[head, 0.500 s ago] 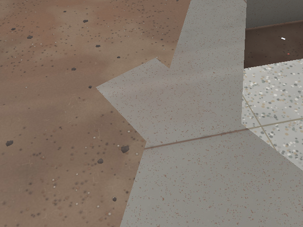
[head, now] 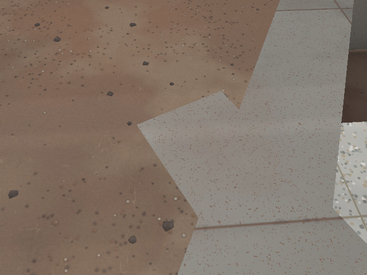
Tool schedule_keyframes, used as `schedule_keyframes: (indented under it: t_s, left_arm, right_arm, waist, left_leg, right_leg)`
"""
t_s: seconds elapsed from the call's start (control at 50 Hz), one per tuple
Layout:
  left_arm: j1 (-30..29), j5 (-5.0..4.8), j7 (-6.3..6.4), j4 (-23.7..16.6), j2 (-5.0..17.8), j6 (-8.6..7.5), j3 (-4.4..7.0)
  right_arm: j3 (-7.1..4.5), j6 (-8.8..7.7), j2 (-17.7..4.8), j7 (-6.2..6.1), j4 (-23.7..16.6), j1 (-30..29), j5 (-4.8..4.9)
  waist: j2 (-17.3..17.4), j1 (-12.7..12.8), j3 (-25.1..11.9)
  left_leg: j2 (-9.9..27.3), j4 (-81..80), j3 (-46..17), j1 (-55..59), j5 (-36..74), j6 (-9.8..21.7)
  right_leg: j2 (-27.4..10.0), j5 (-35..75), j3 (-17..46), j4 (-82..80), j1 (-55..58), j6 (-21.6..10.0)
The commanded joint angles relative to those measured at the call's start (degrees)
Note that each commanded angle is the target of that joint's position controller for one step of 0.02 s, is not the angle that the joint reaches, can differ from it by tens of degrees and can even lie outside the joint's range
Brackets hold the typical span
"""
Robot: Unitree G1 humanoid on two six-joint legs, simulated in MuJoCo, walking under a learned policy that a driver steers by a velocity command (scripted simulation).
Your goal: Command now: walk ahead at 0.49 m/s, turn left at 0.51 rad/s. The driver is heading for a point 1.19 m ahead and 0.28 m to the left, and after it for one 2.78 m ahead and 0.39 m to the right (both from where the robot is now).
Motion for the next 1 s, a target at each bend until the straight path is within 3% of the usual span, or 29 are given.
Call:
schedule_keyframes:
  t_s: [0.02,0.08,0.14,0.18,0.22,0.24,0.26,0.28,0.3,0.32,0.34,0.36,0.4,0.48,0.58,0.66,0.68,0.72,0.74,0.76,0.78,0.8,0.82,0.84,0.86,0.88,0.9,0.94,1.0]
  left_arm:
    - [-1.2,0.60,0.40,-4.0,3.6,0.41,0.96]
    - [-7.9,-0.16,-0.39,-6.4,2.3,-0.07,0.27]
    - [-10.9,-0.92,-1.15,-8.3,3.9,-0.40,0.47]
    - [-11.2,-1.09,-1.75,-9.1,5.7,-1.00,0.92]
    - [-6.2,-1.24,-1.86,-8.3,7.3,-1.71,1.63]
    - [0.6,-0.60,-1.53,-7.0,9.4,-2.06,2.56]
    - [10.5,0.07,-1.01,-6.1,13.0,-1.98,3.47]
    - [14.6,0.53,-1.25,-4.0,16.4,-0.88,4.44]
    - [12.8,-0.43,-1.53,-5.4,10.3,-0.55,3.15]
    - [10.0,-0.63,-1.38,-6.4,6.5,-0.19,2.14]
    - [7.1,-0.19,-1.44,-6.7,6.0,0.14,1.77]
    - [5.3,0.13,-1.51,-6.4,5.2,0.39,1.55]
    - [4.4,0.47,-1.58,-5.7,4.7,0.24,1.42]
    - [5.3,-0.31,-1.54,-4.2,6.7,-0.19,2.42]
    - [6.7,-0.56,-1.00,-3.4,8.8,0.73,3.05]
    - [9.9,-1.57,-0.87,-2.1,10.7,1.92,3.61]
    - [10.0,-1.83,-0.82,-2.0,11.3,2.33,3.79]
    - [9.7,-2.17,-0.48,-2.3,13.1,3.11,4.30]
    - [9.4,-2.27,-0.27,-2.4,13.8,3.62,4.47]
    - [8.9,-2.33,-0.01,-2.8,13.1,3.88,4.10]
    - [10.3,-0.44,0.00,-4.1,9.7,3.50,2.74]
    - [13.8,0.31,-0.78,-8.1,3.2,1.58,0.39]
    - [7.6,-1.76,-1.77,-8.8,8.7,-0.77,1.33]
    - [3.6,-3.34,-2.15,-10.1,9.7,-1.55,1.49]
    - [4.2,-2.45,-1.78,-9.4,8.8,-1.62,1.22]
    - [4.7,-0.87,-1.36,-8.4,9.2,-1.12,1.59]
    - [6.2,-0.52,-1.50,-8.0,9.2,-0.28,1.78]
    - [7.5,-0.11,-1.57,-7.7,7.7,1.05,1.59]
    - [3.1,0.20,-1.35,-9.2,5.5,1.84,0.83]
  right_arm:
    - [-2.19,-0.93,-10.0,-1.57,-5.0,-1.9,0.32]
    - [-2.45,-0.28,-10.4,-2.09,-4.6,1.8,0.82]
    - [-2.37,0.35,-9.5,-2.34,-4.0,4.5,1.35]
    - [-2.52,0.85,-9.7,-2.69,-4.4,4.9,1.19]
    - [-2.57,1.26,-9.6,-2.87,-5.3,3.8,0.82]
    - [-1.87,1.15,-7.7,-2.65,-6.2,3.2,0.51]
    - [-0.66,0.89,-4.4,-2.36,-7.7,3.4,-0.48]
    - [0.22,0.18,-1.5,-2.11,-9.5,11.6,1.49]
    - [-0.77,0.24,-8.1,-2.33,-8.0,11.5,2.40]
    - [-1.63,0.61,-11.0,-2.34,-8.8,5.6,2.05]
    - [-1.72,0.89,-10.2,-2.48,-9.5,2.6,1.43]
    - [-1.92,0.92,-9.3,-2.40,-10.3,0.7,0.79]
    - [-1.84,1.67,-6.7,-1.76,-11.2,1.3,1.39]
    - [-1.38,2.58,-4.8,-1.37,-14.1,-2.1,0.97]
    - [-0.65,1.92,-3.6,0.33,-17.1,-9.8,0.92]
    - [-0.60,2.02,-4.0,1.58,-20.3,-15.8,1.08]
    - [-0.81,2.08,-4.5,1.85,-20.9,-16.2,1.05]
    - [-1.88,2.41,-6.6,2.01,-21.2,-13.6,0.81]
    - [-3.00,2.59,-8.5,1.90,-20.2,-8.3,0.86]
    - [-4.82,2.81,-11.5,1.30,-17.5,1.4,1.02]
    - [-6.57,3.43,-16.5,-0.09,-15.7,9.8,1.12]
    - [-6.71,2.70,-21.8,-0.13,-17.4,5.8,1.33]
    - [-5.14,2.11,-16.5,0.21,-18.1,8.1,0.68]
    - [-4.21,1.40,-13.4,0.31,-17.3,6.5,0.28]
    - [-3.46,0.99,-11.3,0.38,-17.3,2.6,0.42]
    - [-2.66,0.84,-8.9,0.22,-17.8,-1.3,0.29]
    - [-2.22,0.77,-8.1,0.04,-18.4,-3.4,-0.37]
    - [-2.26,0.26,-8.6,-0.25,-17.7,-3.7,-0.43]
    - [-2.51,-0.20,-10.0,-1.13,-15.6,-1.3,-0.24]
  waist:
    - [3.7,1.6,0.7]
    - [5.1,-1.3,0.2]
    - [5.7,-2.2,-0.7]
    - [6.4,-1.4,-1.4]
    - [8.1,1.8,-3.2]
    - [7.4,5.1,-8.0]
    - [1.2,8.8,-16.9]
    - [-18.8,4.6,-22.4]
    - [-12.7,5.7,-18.7]
    - [-6.3,7.1,-11.4]
    - [-1.8,6.1,-7.1]
    - [-1.6,5.0,-3.9]
    - [-4.5,3.1,-2.2]
    - [-2.5,2.9,-1.0]
    - [-1.7,5.4,0.4]
    - [-1.8,6.7,2.4]
    - [-2.1,6.2,2.4]
    - [-4.1,3.6,-0.4]
    - [-4.4,0.2,-3.6]
    - [-3.0,-5.1,-8.5]
    - [5.1,-7.6,-13.8]
    - [18.3,-0.3,-20.7]
    - [10.4,-5.2,-23.3]
    - [8.0,-4.8,-15.2]
    - [2.0,-1.4,-9.9]
    - [1.9,0.8,-7.6]
    - [3.5,2.6,-6.2]
    - [3.7,3.7,-5.5]
    - [3.6,2.6,-3.0]
  left_leg:
    - [13.0,-10.2,-12.4,-7.6,4.1,9.1]
    - [11.7,-8.4,-11.8,-7.3,2.7,6.7]
    - [13.6,-4.3,-16.0,-1.1,0.7,5.9]
    - [15.2,-0.2,-19.7,3.5,1.3,5.4]
    - [14.9,4.8,-21.5,4.6,5.1,4.2]
    - [11.8,12.7,-19.6,2.2,7.7,2.5]
    - [7.7,29.1,-13.8,-5.4,-0.5,0.2]
    - [0.7,46.2,-6.7,-26.5,-26.4,-3.1]
    - [6.2,54.0,-8.6,-33.2,-25.2,-3.5]
    - [8.2,55.6,-7.7,-34.7,-19.4,-3.9]
    - [10.2,54.5,-6.1,-32.6,-14.9,-4.4]
    - [11.6,51.8,-6.0,-31.5,-12.2,-4.7]
    - [13.7,48.9,-4.7,-27.9,-9.8,-4.8]
    - [14.9,41.7,-3.5,-30.8,-4.6,-6.0]
    - [13.9,25.7,0.4,-27.7,9.0,-5.3]
    - [12.5,19.1,3.3,-27.5,6.6,-3.4]
    - [11.7,18.0,4.3,-26.7,4.1,-2.5]
    - [8.0,17.2,7.5,-20.0,-1.9,-0.1]
    - [5.6,16.1,8.9,-12.6,-3.4,1.5]
    - [3.3,12.5,8.9,1.6,0.4,3.7]
    - [12.0,12.1,-5.2,19.7,1.3,7.3]
    - [26.1,3.3,-40.4,36.1,-8.8,19.4]
    - [26.8,-2.5,-44.1,36.3,-13.0,18.1]
    - [24.9,-2.4,-35.3,30.0,-9.3,15.4]
    - [22.6,-2.3,-27.7,20.1,-2.6,13.0]
    - [20.5,-2.8,-22.0,12.6,3.8,11.4]
    - [19.2,-4.1,-19.2,7.2,8.1,11.0]
    - [18.3,-6.2,-15.7,1.9,14.2,11.4]
    - [16.7,-8.2,-10.4,-0.2,17.2,10.6]
  right_leg:
    - [1.5,11.4,-1.4,-13.1,3.1,1.9]
    - [5.0,20.2,-2.5,-24.9,7.8,2.1]
    - [5.8,19.2,-0.5,-29.6,8.2,1.9]
    - [6.2,14.3,0.4,-32.0,9.1,1.1]
    - [6.4,10.1,-0.6,-34.5,16.0,-0.9]
    - [4.2,9.5,0.6,-34.6,26.9,-3.3]
    - [-6.1,6.8,9.9,-32.9,42.5,-7.1]
    - [-18.1,-5.1,36.8,-38.1,59.1,-16.2]
    - [-18.2,-14.6,39.6,-39.8,56.8,-15.0]
    - [-15.4,-11.8,29.1,-40.4,49.9,-12.2]
    - [-12.6,-3.5,21.4,-41.7,42.3,-10.7]
    - [-10.6,2.3,16.7,-43.2,37.1,-10.4]
    - [-8.3,7.1,9.3,-46.4,31.5,-10.2]
    - [-8.4,16.2,0.9,-49.3,31.1,-11.8]
    - [-6.8,18.7,-8.9,-49.7,32.4,-9.8]
    - [-9.0,21.4,-12.0,-47.7,38.1,-8.4]
    - [-9.5,25.4,-12.8,-46.0,39.6,-7.9]
    - [-9.6,43.9,-15.0,-38.5,41.4,-6.7]
    - [-8.9,51.5,-16.2,-30.3,40.8,-6.0]
    - [-6.9,50.5,-17.8,-18.0,35.2,-4.2]
    - [-4.2,26.2,-17.8,0.6,19.2,-1.6]
    - [8.4,-20.3,-9.6,21.0,-4.8,1.4]
    - [6.5,-18.9,1.2,24.3,-11.4,0.1]
    - [4.2,-14.2,0.5,22.0,-13.8,-1.1]
    - [1.4,-9.5,0.1,16.0,-10.5,-1.2]
    - [-0.6,-7.0,-0.2,11.0,-5.9,-0.7]
    - [-1.6,-5.4,-0.2,9.1,-2.0,-0.3]
    - [-1.6,-3.4,-1.4,5.6,1.2,1.1]
    - [-1.3,5.2,-2.3,-3.3,-0.8,2.8]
